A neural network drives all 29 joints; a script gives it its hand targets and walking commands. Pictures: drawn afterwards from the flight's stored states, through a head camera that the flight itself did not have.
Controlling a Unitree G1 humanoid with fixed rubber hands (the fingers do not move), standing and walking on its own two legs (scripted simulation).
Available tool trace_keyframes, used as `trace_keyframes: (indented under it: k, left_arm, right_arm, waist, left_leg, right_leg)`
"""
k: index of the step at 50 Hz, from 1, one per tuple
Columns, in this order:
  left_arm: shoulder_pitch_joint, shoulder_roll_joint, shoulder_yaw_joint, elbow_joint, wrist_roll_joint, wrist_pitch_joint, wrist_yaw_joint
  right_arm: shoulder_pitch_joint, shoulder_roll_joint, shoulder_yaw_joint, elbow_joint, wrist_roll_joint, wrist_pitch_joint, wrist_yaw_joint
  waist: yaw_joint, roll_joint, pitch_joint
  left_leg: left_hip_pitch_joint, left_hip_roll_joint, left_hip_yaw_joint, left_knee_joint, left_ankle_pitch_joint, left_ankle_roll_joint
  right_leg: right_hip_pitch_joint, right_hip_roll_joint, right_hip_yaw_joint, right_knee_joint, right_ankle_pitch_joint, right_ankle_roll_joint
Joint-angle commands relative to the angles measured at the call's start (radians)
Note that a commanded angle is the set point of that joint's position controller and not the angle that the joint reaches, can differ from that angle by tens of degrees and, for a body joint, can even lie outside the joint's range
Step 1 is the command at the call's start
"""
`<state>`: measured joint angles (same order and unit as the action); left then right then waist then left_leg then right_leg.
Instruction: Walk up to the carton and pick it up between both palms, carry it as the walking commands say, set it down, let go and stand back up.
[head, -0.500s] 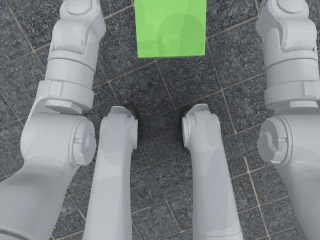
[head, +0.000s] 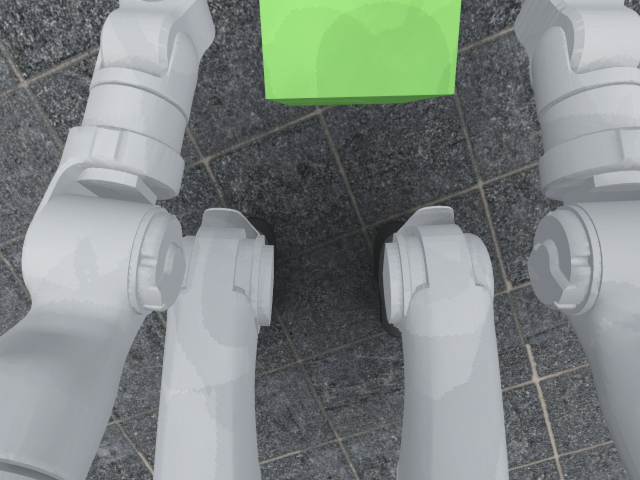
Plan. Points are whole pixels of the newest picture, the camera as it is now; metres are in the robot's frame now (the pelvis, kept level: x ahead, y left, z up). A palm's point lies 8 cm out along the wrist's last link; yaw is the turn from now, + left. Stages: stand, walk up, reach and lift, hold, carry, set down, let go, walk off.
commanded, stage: reach and lift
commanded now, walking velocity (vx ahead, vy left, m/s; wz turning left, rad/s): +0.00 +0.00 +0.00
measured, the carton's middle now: out of the picture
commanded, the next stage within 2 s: none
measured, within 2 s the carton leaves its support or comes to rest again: leaves its support in 2.00 s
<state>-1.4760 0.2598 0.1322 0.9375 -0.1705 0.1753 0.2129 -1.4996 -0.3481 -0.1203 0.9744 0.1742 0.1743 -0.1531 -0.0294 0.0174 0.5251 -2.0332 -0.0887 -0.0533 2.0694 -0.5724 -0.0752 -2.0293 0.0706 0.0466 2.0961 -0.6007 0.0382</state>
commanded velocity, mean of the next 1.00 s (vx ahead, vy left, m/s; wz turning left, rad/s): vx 0.00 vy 0.00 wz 0.00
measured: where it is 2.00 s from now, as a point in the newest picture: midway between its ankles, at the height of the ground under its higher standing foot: (324, 295)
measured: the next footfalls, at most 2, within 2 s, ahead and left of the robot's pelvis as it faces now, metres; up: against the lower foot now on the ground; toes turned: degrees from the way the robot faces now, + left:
none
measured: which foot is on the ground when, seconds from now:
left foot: down 0.00-1.00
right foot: down 0.00-1.00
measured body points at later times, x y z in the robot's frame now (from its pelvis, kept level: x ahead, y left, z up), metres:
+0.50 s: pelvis +0.02 +0.00 -0.06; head +0.40 -0.02 +0.17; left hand +0.58 +0.14 -0.25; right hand +0.56 -0.19 -0.26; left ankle +0.12 +0.13 -0.38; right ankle +0.11 -0.12 -0.38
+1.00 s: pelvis +0.01 +0.00 -0.06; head +0.39 -0.02 +0.18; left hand +0.58 +0.10 -0.24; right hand +0.56 -0.16 -0.25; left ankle +0.12 +0.13 -0.38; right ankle +0.11 -0.12 -0.38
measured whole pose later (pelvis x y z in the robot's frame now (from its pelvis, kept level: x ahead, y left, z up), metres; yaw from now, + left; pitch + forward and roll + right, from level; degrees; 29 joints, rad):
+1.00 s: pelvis +0.01 +0.00 -0.06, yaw +1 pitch +30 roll +2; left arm -1.53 0.26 0.04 1.14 -0.22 0.07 0.18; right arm -1.50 -0.28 -0.05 1.10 0.19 0.06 -0.14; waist -0.05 0.02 0.52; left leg -2.17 -0.10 -0.03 2.26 -0.62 -0.08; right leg -2.17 0.06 0.05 2.29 -0.66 0.04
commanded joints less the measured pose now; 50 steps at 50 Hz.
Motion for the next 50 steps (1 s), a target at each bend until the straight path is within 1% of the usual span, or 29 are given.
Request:
trace_keyframes:
  k: [1,2,3,4,5,7,8,9,12,14,17,19,20,22,24,26,27,29,30,31,34,37,40,41,42,43,44,48,50]
  left_arm:
    - [-0.369,0.159,0.021,-0.239,0.014,-0.073,0.001]
    - [-0.352,0.15,-0.003,-0.198,-0.006,-0.077,0.004]
    - [-0.334,0.159,0.007,-0.164,0.007,-0.087,0.001]
    - [-0.315,0.141,-0.005,-0.125,-0.006,-0.091,-0.005]
    - [-0.313,0.152,0.006,-0.121,0.009,-0.096,-0.005]
    - [-0.341,0.161,-0.015,-0.18,-0.02,-0.117,-0.009]
    - [-0.319,0.144,-0.037,-0.149,-0.025,-0.119,-0.006]
    - [-0.298,0.128,-0.036,-0.116,-0.036,-0.126,-0.013]
    - [-0.269,0.099,-0.074,0.005,-0.054,-0.132,-0.035]
    - [-0.282,0.087,-0.1,-0.001,-0.071,-0.136,-0.046]
    - [-0.342,0.112,-0.099,-0.163,-0.105,-0.148,-0.034]
    - [-0.337,0.076,-0.109,-0.176,-0.105,-0.146,-0.029]
    - [-0.309,0.057,-0.121,-0.065,-0.103,-0.133,-0.035]
    - [-0.283,0.031,-0.126,-0.055,-0.118,-0.128,-0.039]
    - [-0.244,0.082,-0.072,-0.019,-0.085,-0.131,-0.039]
    - [-0.211,0.058,-0.078,0.053,-0.063,-0.125,-0.042]
    - [-0.208,0.082,-0.048,0.017,-0.027,-0.134,-0.036]
    - [-0.238,0.086,-0.033,-0.023,-0.042,-0.138,-0.035]
    - [-0.263,0.105,-0.037,-0.051,-0.041,-0.147,-0.032]
    - [-0.263,0.087,-0.056,-0.036,-0.054,-0.145,-0.034]
    - [-0.278,0.078,-0.067,-0.038,-0.071,-0.141,-0.034]
    - [-0.311,0.048,-0.087,0.038,-0.073,-0.13,-0.042]
    - [-0.331,0.03,-0.086,0.015,-0.072,-0.134,-0.044]
    - [-0.341,0.027,-0.087,-0.013,-0.069,-0.142,-0.044]
    - [-0.353,0.012,-0.096,0.012,-0.073,-0.141,-0.04]
    - [-0.32,0.01,-0.085,0.03,-0.072,-0.143,-0.042]
    - [-0.353,0.023,-0.077,0.012,-0.063,-0.147,-0.037]
    - [-0.379,0.003,-0.093,-0.016,-0.041,-0.161,-0.028]
    - [-0.373,-0.053,-0.086,0.043,-0.037,-0.153,-0.03]
  right_arm:
    - [-0.37,-0.145,-0.011,-0.209,0.0,-0.065,-0.001]
    - [-0.37,-0.145,-0.002,-0.201,0.007,-0.075,0.0]
    - [-0.351,-0.139,0.018,-0.161,0.024,-0.081,0.004]
    - [-0.359,-0.116,0.029,-0.155,0.023,-0.085,0.01]
    - [-0.343,-0.144,0.013,-0.153,0.014,-0.097,0.012]
    - [-0.351,-0.127,0.038,-0.197,0.041,-0.106,0.012]
    - [-0.326,-0.151,0.037,-0.151,0.05,-0.111,0.012]
    - [-0.316,-0.13,0.05,-0.144,0.047,-0.119,0.017]
    - [-0.285,-0.137,0.034,-0.076,0.024,-0.136,0.024]
    - [-0.295,-0.133,0.039,-0.091,0.037,-0.152,0.027]
    - [-0.35,-0.194,0.017,-0.233,0.047,-0.166,0.019]
    - [-0.311,-0.181,0.015,-0.199,0.035,-0.16,0.022]
    - [-0.295,-0.169,0.007,-0.147,0.021,-0.152,0.025]
    - [-0.261,-0.126,0.023,-0.109,0.014,-0.144,0.037]
    - [-0.242,-0.107,0.034,-0.086,0.016,-0.136,0.044]
    - [-0.225,-0.098,0.038,-0.032,0.024,-0.138,0.051]
    - [-0.242,-0.086,0.033,-0.077,0.038,-0.143,0.055]
    - [-0.248,-0.105,0.03,-0.099,0.025,-0.149,0.043]
    - [-0.296,-0.095,0.052,-0.125,0.04,-0.151,0.043]
    - [-0.265,-0.114,0.046,-0.106,0.04,-0.15,0.041]
    - [-0.317,-0.126,0.047,-0.157,0.045,-0.151,0.028]
    - [-0.329,-0.103,0.063,-0.075,0.035,-0.142,0.031]
    - [-0.376,-0.084,0.071,-0.144,0.038,-0.154,0.03]
    - [-0.384,-0.034,0.113,-0.161,0.07,-0.156,0.034]
    - [-0.363,-0.047,0.095,-0.088,0.049,-0.147,0.031]
    - [-0.367,-0.059,0.072,-0.104,0.038,-0.153,0.026]
    - [-0.33,-0.025,0.085,-0.029,0.038,-0.144,0.029]
    - [-0.32,0.005,0.057,-0.029,0.01,-0.154,0.014]
    - [-0.323,0.024,0.076,0.011,0.003,-0.155,0.017]
  waist:
    - [0.006,-0.039,-1.862]
    - [-0.006,-0.056,-1.834]
    - [0.023,-0.043,-1.797]
    - [0.024,-0.076,-1.764]
    - [0.006,-0.067,-1.746]
    - [0.016,-0.076,-1.825]
    - [0.012,-0.039,-1.829]
    - [0.007,-0.069,-1.786]
    - [-0.036,-0.068,-1.647]
    - [-0.049,-0.05,-1.634]
    - [-0.064,-0.028,-1.829]
    - [-0.072,0.002,-1.778]
    - [-0.089,-0.013,-1.694]
    - [-0.099,-0.061,-1.609]
    - [-0.062,-0.078,-1.579]
    - [-0.064,-0.061,-1.538]
    - [-0.021,-0.037,-1.563]
    - [-0.038,-0.067,-1.609]
    - [-0.011,-0.066,-1.631]
    - [-0.039,-0.052,-1.625]
    - [-0.04,-0.047,-1.635]
    - [-0.055,-0.059,-1.531]
    - [-0.054,-0.086,-1.551]
    - [-0.018,-0.077,-1.562]
    - [-0.042,-0.044,-1.542]
    - [-0.045,-0.06,-1.511]
    - [-0.039,-0.048,-1.497]
    - [-0.067,-0.031,-1.517]
    - [-0.067,-0.031,-1.483]
  left_leg:
    - [0.641,-0.004,0.145,-0.103,0.392,0.023]
    - [0.591,-0.001,0.132,-0.089,0.392,0.026]
    - [0.55,-0.003,0.142,-0.075,0.396,0.023]
    - [0.534,-0.003,0.14,-0.065,0.39,0.029]
    - [0.509,-0.001,0.135,-0.05,0.395,0.026]
    - [0.562,-0.001,0.135,-0.024,0.453,0.027]
    - [0.588,0.0,0.135,-0.002,0.476,0.019]
    - [0.565,0.002,0.128,0.003,0.497,0.025]
    - [0.474,0.003,0.113,0.025,0.444,0.024]
    - [0.479,0.002,0.108,0.047,0.456,0.025]
    - [0.61,-0.01,0.116,0.074,0.55,0.016]
    - [0.615,-0.01,0.11,0.069,0.57,0.008]
    - [0.58,-0.004,0.109,0.069,0.512,0.011]
    - [0.518,-0.009,0.092,0.054,0.479,0.019]
    - [0.478,-0.01,0.112,0.053,0.443,0.022]
    - [0.484,-0.01,0.103,0.053,0.43,0.025]
    - [0.493,-0.012,0.122,0.051,0.441,0.027]
    - [0.503,-0.016,0.12,0.055,0.457,0.026]
    - [0.486,-0.019,0.132,0.054,0.465,0.024]
    - [0.515,-0.017,0.128,0.053,0.456,0.023]
    - [0.492,-0.015,0.136,0.066,0.448,0.027]
    - [0.471,-0.008,0.119,0.039,0.383,0.025]
    - [0.455,-0.014,0.119,0.038,0.373,0.03]
    - [0.455,-0.018,0.128,0.047,0.388,0.033]
    - [0.461,-0.018,0.14,0.052,0.377,0.024]
    - [0.442,-0.022,0.134,0.045,0.368,0.031]
    - [0.462,-0.026,0.13,0.028,0.357,0.024]
    - [0.502,-0.028,0.114,0.028,0.404,0.023]
    - [0.464,-0.032,0.127,0.034,0.381,0.016]
  right_leg:
    - [0.798,-0.012,-0.089,-0.166,0.497,-0.005]
    - [0.801,-0.009,-0.097,-0.131,0.54,-0.005]
    - [0.791,-0.008,-0.077,-0.117,0.546,-0.005]
    - [0.786,-0.013,-0.084,-0.109,0.549,0.005]
    - [0.766,-0.012,-0.083,-0.086,0.56,0.002]
    - [0.794,-0.017,-0.073,-0.067,0.592,0.003]
    - [0.763,-0.014,-0.081,-0.046,0.597,0.002]
    - [0.722,-0.018,-0.076,-0.046,0.611,0.004]
    - [0.682,-0.018,-0.076,-0.021,0.585,0.0]
    - [0.659,-0.022,-0.077,-0.007,0.591,0.003]
    - [0.732,-0.024,-0.082,0.017,0.654,-0.016]
    - [0.654,-0.021,-0.083,0.011,0.634,-0.019]
    - [0.606,-0.027,-0.103,0.004,0.584,-0.016]
    - [0.603,-0.028,-0.099,-0.006,0.557,-0.013]
    - [0.616,-0.034,-0.084,-0.007,0.549,-0.007]
    - [0.557,-0.033,-0.097,0.004,0.522,0.001]
    - [0.569,-0.027,-0.076,-0.001,0.536,0.003]
    - [0.616,-0.028,-0.077,-0.003,0.565,0.003]
    - [0.628,-0.027,-0.071,0.002,0.584,0.006]
    - [0.613,-0.022,-0.071,-0.007,0.555,0.001]
    - [0.636,-0.021,-0.066,-0.01,0.566,0.0]
    - [0.561,-0.026,-0.082,-0.025,0.481,0.001]
    - [0.606,-0.022,-0.074,-0.032,0.486,0.0]
    - [0.614,-0.02,-0.061,-0.034,0.504,-0.001]
    - [0.614,-0.019,-0.064,-0.038,0.493,-0.006]
    - [0.584,-0.015,-0.07,-0.04,0.474,0.0]
    - [0.569,-0.018,-0.07,-0.045,0.457,0.001]
    - [0.564,0.0,-0.07,-0.036,0.481,0.002]
    - [0.57,-0.002,-0.061,-0.053,0.476,-0.006]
